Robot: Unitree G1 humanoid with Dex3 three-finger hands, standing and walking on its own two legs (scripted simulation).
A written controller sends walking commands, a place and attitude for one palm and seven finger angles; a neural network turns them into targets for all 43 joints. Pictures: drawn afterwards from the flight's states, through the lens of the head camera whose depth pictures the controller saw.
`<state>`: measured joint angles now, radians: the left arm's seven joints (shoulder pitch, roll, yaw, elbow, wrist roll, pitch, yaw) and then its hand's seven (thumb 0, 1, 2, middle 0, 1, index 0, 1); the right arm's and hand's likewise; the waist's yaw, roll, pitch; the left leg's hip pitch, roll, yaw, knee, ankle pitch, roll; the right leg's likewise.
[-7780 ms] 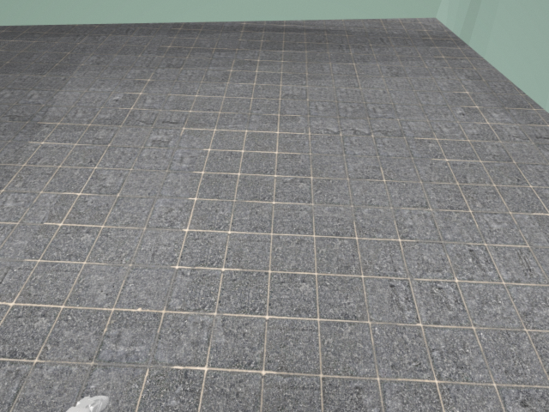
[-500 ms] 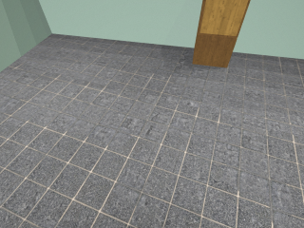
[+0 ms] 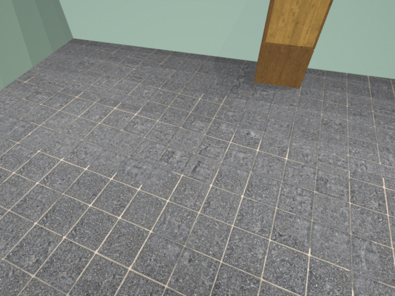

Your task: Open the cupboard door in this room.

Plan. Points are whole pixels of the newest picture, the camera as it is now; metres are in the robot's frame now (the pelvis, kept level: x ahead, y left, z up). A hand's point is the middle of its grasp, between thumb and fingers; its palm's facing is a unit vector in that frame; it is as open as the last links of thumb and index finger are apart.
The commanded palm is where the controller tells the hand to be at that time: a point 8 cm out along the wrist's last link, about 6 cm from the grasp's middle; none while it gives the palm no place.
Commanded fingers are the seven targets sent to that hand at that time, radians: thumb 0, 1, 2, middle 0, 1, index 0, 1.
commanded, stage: turn or walk to find it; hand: left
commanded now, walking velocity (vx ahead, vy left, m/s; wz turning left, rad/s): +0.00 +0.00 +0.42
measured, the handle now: out of the picture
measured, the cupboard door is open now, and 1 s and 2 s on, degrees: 0 0 0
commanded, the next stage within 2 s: stand and wait in 0.64 s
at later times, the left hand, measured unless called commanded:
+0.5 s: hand out of the picture +0.06 +0.24 -0.15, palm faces +0.19 -0.95 -0.26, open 7.4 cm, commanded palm none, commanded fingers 0.00 0.90 0.90 -0.20 -0.30 -0.20 -0.30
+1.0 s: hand out of the picture -0.10 +0.13 -0.17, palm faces +0.38 -0.90 -0.22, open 7.4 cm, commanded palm none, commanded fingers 0.00 0.90 0.90 -0.20 -0.30 -0.20 -0.30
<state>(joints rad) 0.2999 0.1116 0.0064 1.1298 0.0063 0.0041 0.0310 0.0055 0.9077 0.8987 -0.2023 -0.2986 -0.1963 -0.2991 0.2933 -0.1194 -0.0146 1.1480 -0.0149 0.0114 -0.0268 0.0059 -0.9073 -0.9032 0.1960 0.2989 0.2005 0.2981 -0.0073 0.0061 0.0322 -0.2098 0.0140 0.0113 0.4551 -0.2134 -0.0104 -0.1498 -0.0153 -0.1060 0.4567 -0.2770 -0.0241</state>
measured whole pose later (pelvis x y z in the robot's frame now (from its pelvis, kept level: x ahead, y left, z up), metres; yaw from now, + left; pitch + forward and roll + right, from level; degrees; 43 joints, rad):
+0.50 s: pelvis -0.02 +0.02 +0.00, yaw +11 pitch +1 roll -1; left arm 0.09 0.23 0.06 0.94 0.02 0.04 0.02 0.01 0.91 0.90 -0.20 -0.30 -0.19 -0.30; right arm 0.23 -0.19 -0.06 0.98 -0.03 0.03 -0.01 0.01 -0.90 -0.90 0.20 0.30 0.20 0.30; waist -0.04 0.02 0.05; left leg -0.32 -0.05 -0.09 0.42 -0.12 0.03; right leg -0.38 -0.04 0.00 0.92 -0.46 0.06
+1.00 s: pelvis -0.03 -0.03 +0.00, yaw +21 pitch +0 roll +1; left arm 0.31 0.16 0.01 1.04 0.03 0.00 0.02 0.01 0.90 0.90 -0.20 -0.30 -0.20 -0.30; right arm 0.16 -0.24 -0.05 1.04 -0.01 0.06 -0.01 0.01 -0.91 -0.90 0.19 0.30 0.20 0.30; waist 0.03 0.01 0.07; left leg -0.24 0.02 0.00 0.62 -0.37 -0.05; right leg -0.20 -0.05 -0.12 0.51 -0.30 -0.02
